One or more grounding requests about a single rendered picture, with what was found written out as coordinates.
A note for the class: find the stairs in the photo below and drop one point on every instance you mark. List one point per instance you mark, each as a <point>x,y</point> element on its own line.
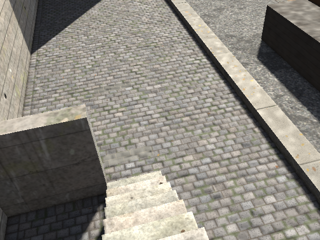
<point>145,207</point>

